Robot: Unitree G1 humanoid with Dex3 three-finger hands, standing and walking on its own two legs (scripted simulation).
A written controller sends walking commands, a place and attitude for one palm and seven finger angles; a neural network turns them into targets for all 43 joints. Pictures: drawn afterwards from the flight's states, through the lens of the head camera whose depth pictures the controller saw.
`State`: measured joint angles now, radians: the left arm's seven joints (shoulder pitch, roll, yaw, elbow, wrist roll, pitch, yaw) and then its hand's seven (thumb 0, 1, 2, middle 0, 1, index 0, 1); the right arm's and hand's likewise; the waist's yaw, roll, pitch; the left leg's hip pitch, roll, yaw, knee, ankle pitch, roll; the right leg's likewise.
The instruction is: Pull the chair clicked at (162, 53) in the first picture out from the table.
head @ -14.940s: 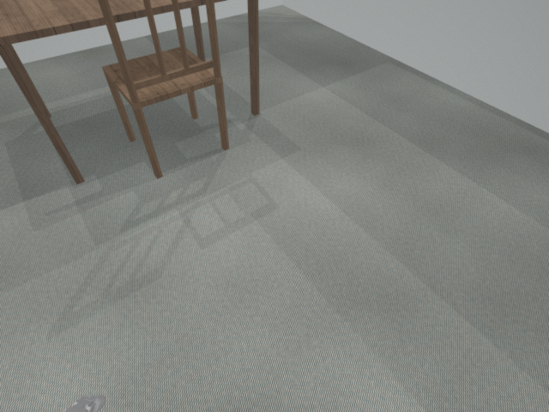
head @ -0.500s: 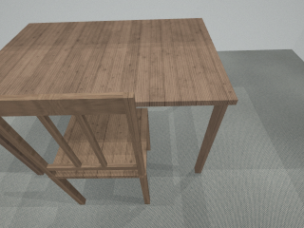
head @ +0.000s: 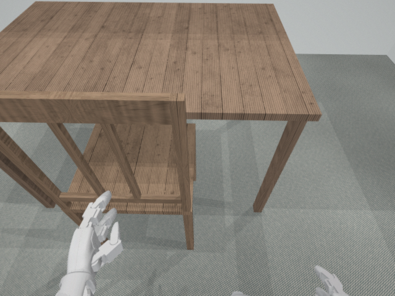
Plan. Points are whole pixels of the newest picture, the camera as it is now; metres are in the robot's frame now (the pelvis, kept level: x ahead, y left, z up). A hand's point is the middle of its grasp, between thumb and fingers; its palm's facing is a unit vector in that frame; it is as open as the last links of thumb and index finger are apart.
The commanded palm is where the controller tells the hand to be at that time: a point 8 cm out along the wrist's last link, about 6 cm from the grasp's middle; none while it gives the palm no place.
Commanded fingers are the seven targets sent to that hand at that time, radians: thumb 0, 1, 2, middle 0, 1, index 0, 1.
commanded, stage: raise the hand toward the chair's back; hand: left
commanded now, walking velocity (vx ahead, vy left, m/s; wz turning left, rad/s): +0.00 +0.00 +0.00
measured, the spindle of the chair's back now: (82, 165) +0.44 +0.30 -0.04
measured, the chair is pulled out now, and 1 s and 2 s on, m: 0.00 0.00 0.00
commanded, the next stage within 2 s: aim the fingers beside a spindle in 1.86 s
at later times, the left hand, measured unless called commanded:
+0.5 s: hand (111, 270) +0.19 +0.17 -0.04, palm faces -0.07 -1.00 -0.04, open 12.1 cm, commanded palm +0.15 +0.23 -0.02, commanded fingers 0.00 0.01 0.52 -0.11 -0.16 -0.11 -0.16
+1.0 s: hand (96, 255) +0.21 +0.20 -0.02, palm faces +0.00 -1.00 -0.06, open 16.1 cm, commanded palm +0.18 +0.26 -0.01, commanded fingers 0.00 -0.50 0.30 -0.06 -0.08 -0.06 -0.08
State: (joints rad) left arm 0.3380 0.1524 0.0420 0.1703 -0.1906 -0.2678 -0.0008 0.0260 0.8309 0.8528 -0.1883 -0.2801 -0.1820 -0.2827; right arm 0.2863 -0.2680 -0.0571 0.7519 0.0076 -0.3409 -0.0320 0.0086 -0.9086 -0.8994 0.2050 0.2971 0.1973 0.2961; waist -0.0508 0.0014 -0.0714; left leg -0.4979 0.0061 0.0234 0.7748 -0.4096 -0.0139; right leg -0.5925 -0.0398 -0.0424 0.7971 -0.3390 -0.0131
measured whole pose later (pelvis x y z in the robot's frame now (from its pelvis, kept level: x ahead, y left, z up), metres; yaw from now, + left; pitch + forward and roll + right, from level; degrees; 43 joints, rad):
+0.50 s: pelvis -0.03 +0.01 -0.09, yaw +1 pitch +17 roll -2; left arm 0.38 0.23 0.07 -0.17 -0.24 -0.27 -0.26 0.01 0.23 0.61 -0.14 -0.19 -0.13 -0.20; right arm 0.17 -0.17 0.05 0.52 0.02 -0.19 -0.03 0.01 -0.90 -0.90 0.21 0.30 0.20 0.30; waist 0.05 0.04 -0.11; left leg -1.03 0.01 -0.04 1.35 -0.62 0.00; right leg -1.08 -0.05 -0.08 1.29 -0.50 -0.01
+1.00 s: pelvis -0.01 +0.01 -0.07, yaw +1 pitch +16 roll -2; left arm 0.40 0.26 0.16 -0.11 -0.26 -0.34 -0.23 -0.01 -0.35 0.36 -0.08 -0.10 -0.07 -0.11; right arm 0.17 -0.24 -0.02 0.52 0.01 -0.24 -0.05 0.01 -0.91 -0.90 0.20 0.30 0.20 0.30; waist 0.00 0.01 -0.13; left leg -0.93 0.02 -0.03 1.25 -0.61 0.00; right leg -0.98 -0.04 -0.08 1.19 -0.49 -0.01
